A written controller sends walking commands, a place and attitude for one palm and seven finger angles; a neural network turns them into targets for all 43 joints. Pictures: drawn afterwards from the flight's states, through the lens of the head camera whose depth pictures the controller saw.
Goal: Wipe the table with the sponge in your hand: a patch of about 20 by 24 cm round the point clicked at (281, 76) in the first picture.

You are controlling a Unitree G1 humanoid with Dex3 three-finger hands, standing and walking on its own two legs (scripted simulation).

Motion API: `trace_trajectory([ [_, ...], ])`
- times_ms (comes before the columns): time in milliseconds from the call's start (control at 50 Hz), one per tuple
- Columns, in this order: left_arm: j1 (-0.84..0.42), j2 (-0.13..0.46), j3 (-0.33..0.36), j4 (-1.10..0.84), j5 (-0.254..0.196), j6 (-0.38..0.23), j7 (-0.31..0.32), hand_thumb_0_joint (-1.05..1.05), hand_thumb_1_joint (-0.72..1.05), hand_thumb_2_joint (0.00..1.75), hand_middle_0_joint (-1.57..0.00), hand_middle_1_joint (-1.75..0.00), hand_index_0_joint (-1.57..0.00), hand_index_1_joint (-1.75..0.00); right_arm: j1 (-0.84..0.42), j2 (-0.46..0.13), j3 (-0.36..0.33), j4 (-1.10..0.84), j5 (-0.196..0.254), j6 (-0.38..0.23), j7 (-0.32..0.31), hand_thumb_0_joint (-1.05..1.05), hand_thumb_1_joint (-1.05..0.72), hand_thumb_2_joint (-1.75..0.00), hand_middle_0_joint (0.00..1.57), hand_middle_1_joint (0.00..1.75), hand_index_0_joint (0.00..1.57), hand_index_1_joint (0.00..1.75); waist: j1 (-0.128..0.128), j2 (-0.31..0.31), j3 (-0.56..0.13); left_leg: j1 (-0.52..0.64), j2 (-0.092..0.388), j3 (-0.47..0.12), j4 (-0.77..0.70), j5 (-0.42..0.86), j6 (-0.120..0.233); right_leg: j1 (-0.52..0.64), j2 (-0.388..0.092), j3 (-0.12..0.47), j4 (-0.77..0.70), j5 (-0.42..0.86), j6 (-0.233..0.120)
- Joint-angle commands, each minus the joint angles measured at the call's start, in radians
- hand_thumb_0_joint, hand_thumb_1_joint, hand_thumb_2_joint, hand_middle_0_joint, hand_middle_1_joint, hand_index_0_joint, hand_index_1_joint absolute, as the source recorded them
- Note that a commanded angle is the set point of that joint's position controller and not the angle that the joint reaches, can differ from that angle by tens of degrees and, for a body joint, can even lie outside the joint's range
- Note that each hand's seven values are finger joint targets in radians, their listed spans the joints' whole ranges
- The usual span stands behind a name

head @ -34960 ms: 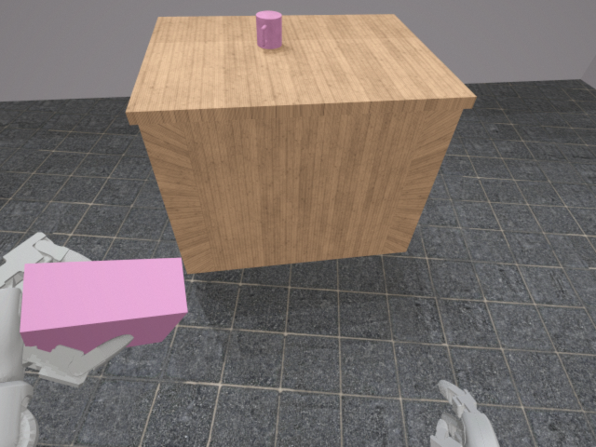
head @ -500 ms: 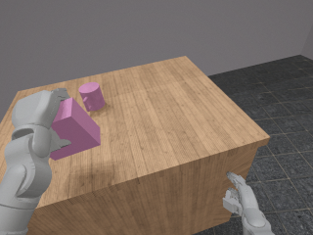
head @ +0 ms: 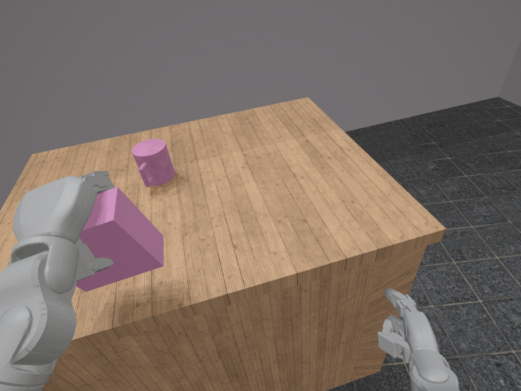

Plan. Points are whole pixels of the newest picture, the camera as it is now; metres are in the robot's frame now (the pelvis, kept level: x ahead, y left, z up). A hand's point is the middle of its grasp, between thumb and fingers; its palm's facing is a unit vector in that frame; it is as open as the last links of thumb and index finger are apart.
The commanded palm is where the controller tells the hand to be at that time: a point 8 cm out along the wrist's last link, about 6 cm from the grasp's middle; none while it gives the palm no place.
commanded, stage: bring the sponge back beside the body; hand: left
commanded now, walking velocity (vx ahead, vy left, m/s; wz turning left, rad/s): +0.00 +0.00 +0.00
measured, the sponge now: (109, 250) +0.23 +0.28 +0.14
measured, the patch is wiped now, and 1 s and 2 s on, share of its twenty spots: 1.00 1.00 1.00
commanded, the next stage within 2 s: step back with the hand held close in 0.98 s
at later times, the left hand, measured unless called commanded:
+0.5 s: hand (79, 249) +0.20 +0.29 +0.18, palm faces +0.26 -0.15 -0.96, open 9.8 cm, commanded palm +0.15 +0.28 +0.25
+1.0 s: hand (71, 255) +0.19 +0.29 +0.18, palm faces +0.28 -0.16 -0.95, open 9.8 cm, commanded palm +0.14 +0.29 +0.25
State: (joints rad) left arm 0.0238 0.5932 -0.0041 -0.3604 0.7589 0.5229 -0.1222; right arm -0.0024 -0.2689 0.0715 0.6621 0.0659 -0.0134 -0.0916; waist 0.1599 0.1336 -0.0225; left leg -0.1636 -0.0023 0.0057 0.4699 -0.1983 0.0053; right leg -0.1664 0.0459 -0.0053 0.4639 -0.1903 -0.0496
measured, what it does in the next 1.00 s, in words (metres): stands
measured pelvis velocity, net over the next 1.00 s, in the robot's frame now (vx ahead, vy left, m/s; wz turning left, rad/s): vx -0.01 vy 0.01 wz -0.01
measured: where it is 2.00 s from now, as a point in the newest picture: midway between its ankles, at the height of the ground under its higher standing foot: outside the picture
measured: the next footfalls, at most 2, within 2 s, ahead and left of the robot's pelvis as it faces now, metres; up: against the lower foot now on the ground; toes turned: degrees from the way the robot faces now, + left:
none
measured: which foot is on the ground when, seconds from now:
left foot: down 0.00-1.00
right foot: down 0.00-1.00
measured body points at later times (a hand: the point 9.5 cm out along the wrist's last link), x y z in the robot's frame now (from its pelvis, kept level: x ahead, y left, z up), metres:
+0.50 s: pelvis -0.01 +0.01 +0.00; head -0.06 -0.04 +0.44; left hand +0.18 +0.29 +0.23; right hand +0.26 -0.18 -0.05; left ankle +0.04 +0.12 -0.74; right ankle +0.05 -0.09 -0.74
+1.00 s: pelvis -0.01 +0.01 +0.00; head -0.07 -0.04 +0.44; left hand +0.17 +0.29 +0.23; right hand +0.26 -0.16 -0.05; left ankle +0.04 +0.12 -0.74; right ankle +0.05 -0.09 -0.74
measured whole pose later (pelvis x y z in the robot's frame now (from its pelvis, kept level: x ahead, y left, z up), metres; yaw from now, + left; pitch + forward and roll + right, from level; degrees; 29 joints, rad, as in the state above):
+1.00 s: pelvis -0.01 +0.01 +0.00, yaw -1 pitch -8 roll +0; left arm 0.17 0.56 0.03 -0.45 0.75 0.49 -0.08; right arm 0.00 -0.25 0.08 0.66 0.06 -0.02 -0.08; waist 0.16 0.13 -0.01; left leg -0.13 -0.01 0.02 0.46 -0.19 0.02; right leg -0.14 0.04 0.02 0.45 -0.17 -0.04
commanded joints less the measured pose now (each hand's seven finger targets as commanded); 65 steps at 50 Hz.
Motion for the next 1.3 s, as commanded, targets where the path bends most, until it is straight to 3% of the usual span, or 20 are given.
trace_trajectory([
  [0, -0.243, 0.267, 0.207, -0.179, 0.041, -0.019, 0.06, 0.0, 0.1, 1.3, -1.2, -1.6, -1.2, -1.6, -0.268, -0.084, -0.033, -0.189, -0.01, -0.051, 0.003, 0.0, -0.9, -0.9, 0.2, 0.3, 0.2, 0.3, 0.012, -0.069, -0.155, 0.014, -0.015, -0.09, -0.06, 0.051, 0.02, 0.021, -0.036, 0.173, -0.125, -0.065, -0.036],
  [180, -0.182, 0.218, 0.179, -0.183, 0.021, -0.024, 0.058, 0.0, 0.1, 1.3, -1.2, -1.6, -1.2, -1.6, -0.268, -0.084, -0.031, -0.194, -0.009, -0.051, 0.003, 0.0, -0.9, -0.9, 0.2, 0.3, 0.2, 0.3, -0.002, -0.071, -0.095, 0.005, -0.012, -0.086, -0.063, -0.003, 0.022, -0.018, -0.032, 0.162, -0.143, -0.121, -0.029],
  [340, -0.186, 0.233, 0.193, -0.275, 0.041, -0.051, 0.077, 0.0, 0.1, 1.3, -1.2, -1.6, -1.2, -1.6, -0.275, -0.071, -0.032, -0.208, -0.015, -0.073, -0.002, 0.0, -0.9, -0.9, 0.2, 0.3, 0.2, 0.3, 0.014, -0.019, -0.142, 0.017, -0.014, -0.092, -0.071, -0.002, 0.021, 0.022, -0.031, 0.171, -0.121, -0.114, -0.041],
  [480, -0.073, 0.204, 0.205, -0.241, 0.024, -0.051, 0.088, 0.0, 0.1, 1.3, -1.2, -1.6, -1.2, -1.6, -0.258, -0.078, -0.038, -0.191, -0.019, -0.063, 0.006, 0.0, -0.9, -0.9, 0.2, 0.3, 0.2, 0.3, 0.013, -0.068, -0.095, 0.005, -0.006, -0.094, -0.086, -0.01, 0.019, 0.011, -0.02, 0.152, -0.127, -0.098, -0.034],
  [520, -0.084, 0.215, 0.212, -0.283, 0.021, -0.053, 0.088, 0.0, 0.1, 1.3, -1.2, -1.6, -1.2, -1.6, -0.273, -0.074, -0.035, -0.199, -0.012, -0.066, 0.008, 0.0, -0.9, -0.9, 0.2, 0.3, 0.2, 0.3, 0.008, -0.007, -0.094, 0.014, -0.004, -0.094, -0.094, -0.028, 0.019, 0.008, -0.016, 0.172, -0.13, -0.107, -0.035],
  [580, -0.035, 0.185, 0.197, -0.264, 0.015, -0.053, 0.091, 0.0, 0.1, 1.3, -1.2, -1.6, -1.2, -1.6, -0.259, -0.077, -0.036, -0.196, -0.017, -0.063, 0.009, 0.0, -0.9, -0.9, 0.2, 0.3, 0.2, 0.3, 0.009, -0.066, -0.082, 0.002, -0.002, -0.094, -0.096, -0.034, 0.021, 0.009, -0.016, 0.145, -0.13, -0.105, -0.029],
  [720, -0.109, 0.22, 0.209, -0.301, 0.033, -0.057, 0.098, 0.0, 0.1, 1.3, -1.2, -1.6, -1.2, -1.6, -0.272, -0.075, -0.035, -0.198, -0.014, -0.07, 0.004, 0.0, -0.9, -0.9, 0.2, 0.3, 0.2, 0.3, 0.005, 0.004, -0.089, 0.012, -0.002, -0.103, -0.116, -0.055, 0.022, 0.024, -0.007, 0.163, -0.126, -0.1, -0.036],
  [760, -0.113, 0.197, 0.19, -0.277, 0.033, -0.058, 0.099, 0.0, 0.1, 1.3, -1.2, -1.6, -1.2, -1.6, -0.26, -0.07, -0.033, -0.19, -0.013, -0.071, 0.003, 0.0, -0.9, -0.9, 0.2, 0.3, 0.2, 0.3, 0.004, -0.051, -0.08, 0.014, -0.005, -0.107, -0.121, -0.05, 0.023, 0.018, -0.006, 0.138, -0.126, -0.102, -0.03],
  [820, -0.123, 0.207, 0.194, -0.29, 0.034, -0.058, 0.093, 0.0, 0.1, 1.3, -1.2, -1.6, -1.2, -1.6, -0.272, -0.072, -0.033, -0.196, -0.011, -0.07, 0.002, 0.0, -0.9, -0.9, 0.2, 0.3, 0.2, 0.3, 0.002, 0.016, -0.076, 0.009, 0.0, -0.104, -0.132, -0.103, 0.022, 0.018, -0.006, 0.161, -0.129, -0.127, -0.032],
  [860, -0.109, 0.186, 0.181, -0.263, 0.029, -0.058, 0.093, 0.0, 0.1, 1.3, -1.2, -1.6, -1.2, -1.6, -0.262, -0.067, -0.031, -0.193, -0.012, -0.071, 0.0, 0.0, -0.9, -0.9, 0.2, 0.3, 0.2, 0.3, 0.005, -0.06, -0.072, 0.003, -0.004, -0.107, -0.127, -0.087, 0.022, 0.016, -0.009, 0.141, -0.127, -0.124, -0.028],
  [920, -0.105, 0.206, 0.198, -0.283, 0.029, -0.058, 0.09, 0.0, 0.1, 1.3, -1.2, -1.6, -1.2, -1.6, -0.269, -0.071, -0.032, -0.198, -0.011, -0.068, 0.002, 0.0, -0.9, -0.9, 0.2, 0.3, 0.2, 0.3, 0.0, -0.006, -0.068, 0.002, 0.0, -0.104, -0.13, -0.118, 0.022, 0.011, -0.007, 0.167, -0.133, -0.139, -0.03],
  [980, -0.074, 0.185, 0.188, -0.245, 0.022, -0.053, 0.091, 0.0, 0.1, 1.3, -1.2, -1.6, -1.2, -1.6, -0.261, -0.075, -0.034, -0.192, -0.017, -0.064, 0.002, 0.0, -0.9, -0.9, 0.2, 0.3, 0.2, 0.3, 0.004, -0.075, -0.058, -0.004, -0.005, -0.097, -0.113, -0.092, 0.022, 0.001, -0.01, 0.153, -0.14, -0.144, -0.026],
  [1040, -0.121, 0.196, 0.192, -0.302, 0.029, -0.059, 0.095, 0.0, 0.1, 1.3, -1.2, -1.6, -1.2, -1.6, -0.273, -0.068, -0.029, -0.209, -0.014, -0.068, 0.003, 0.0, -0.9, -0.9, 0.2, 0.3, 0.2, 0.3, 0.008, 0.004, -0.098, -0.009, -0.007, -0.098, -0.113, -0.103, 0.02, 0.027, -0.011, 0.162, -0.119, -0.134, -0.033],
  [1080, -0.07, 0.132, 0.14, -0.08, 0.043, -0.039, 0.096, 0.0, 0.1, 1.3, -1.2, -1.6, -1.2, -1.6, -0.234, -0.082, -0.032, -0.166, -0.017, -0.06, -0.005, 0.0, -0.9, -0.9, 0.2, 0.3, 0.2, 0.3, -0.022, -0.108, 0.011, -0.033, -0.005, -0.087, -0.112, -0.114, 0.016, -0.048, -0.004, 0.144, -0.147, -0.165, -0.028],
  [1100, -0.237, 0.026, 0.387, -0.348, -0.777, -0.309, 0.157, 0.0, 0.1, 1.3, -1.2, -1.6, -1.2, -1.6, -0.046, -0.054, -0.038, -0.378, -0.014, -0.059, 0.009, 0.0, -0.9, -0.9, 0.2, 0.3, 0.2, 0.3, -0.133, -0.31, 0.114, -0.053, -0.012, -0.084, 0.063, -0.308, 0.05, -0.342, -0.068, 0.259, -0.302, -0.356, -0.009],
  [1120, -0.168, 0.156, 0.415, -0.254, -0.767, -0.423, 0.186, 0.0, 0.1, 1.3, -1.2, -1.6, -1.2, -1.6, 0.028, -0.046, -0.006, -0.291, -0.048, -0.07, 0.002, 0.0, -0.9, -0.9, 0.2, 0.3, 0.2, 0.3, -0.136, -0.415, 0.081, 0.015, -0.032, -0.066, 0.196, -0.287, 0.047, -0.431, -0.115, 0.277, -0.34, -0.501, -0.041],
  [1140, -0.026, 0.088, 0.427, -0.253, -0.797, -0.483, 0.206, 0.0, 0.1, 1.3, -1.2, -1.6, -1.2, -1.6, 0.1, -0.048, -0.023, -0.239, -0.056, -0.068, -0.004, 0.0, -0.9, -0.9, 0.2, 0.3, 0.2, 0.3, -0.144, -0.434, -0.009, 0.037, -0.022, -0.053, 0.303, -0.215, 0.041, -0.429, -0.172, 0.284, -0.306, -0.393, -0.063],
  [1180, 0.011, 0.088, 0.461, -0.439, -0.823, -0.568, 0.227, 0.0, 0.1, 1.3, -1.2, -1.6, -1.2, -1.6, 0.11, -0.064, -0.029, -0.247, -0.057, -0.064, 0.008, 0.0, -0.9, -0.9, 0.2, 0.3, 0.2, 0.3, -0.166, -0.183, -0.163, 0.03, 0.019, -0.044, 0.225, -0.141, 0.033, -0.282, -0.238, 0.267, -0.159, -0.086, -0.071],
  [1240, 0.112, 0.077, 0.545, -0.476, -0.836, -0.653, 0.26, 0.0, 0.1, 1.3, -1.2, -1.6, -1.2, -1.6, 0.097, -0.109, -0.058, -0.25, -0.07, -0.076, 0.006, 0.0, -0.9, -0.9, 0.2, 0.3, 0.2, 0.3, -0.142, 0.121, -0.128, -0.122, 0.128, -0.203, -0.037, -0.093, 0.07, -0.155, -0.12, 0.162, 0.054, 0.078, -0.014],
  [1280, 0.195, 0.068, 0.585, -0.464, -0.833, -0.679, 0.265, 0.0, 0.1, 1.3, -1.2, -1.6, -1.2, -1.6, 0.116, -0.088, -0.071, -0.261, -0.061, -0.084, 0.012, 0.0, -0.9, -0.9, 0.2, 0.3, 0.2, 0.3, -0.14, 0.055, -0.17, -0.176, 0.13, -0.2, -0.035, 0.014, 0.065, -0.088, -0.088, 0.106, 0.108, 0.16, 0.013],
])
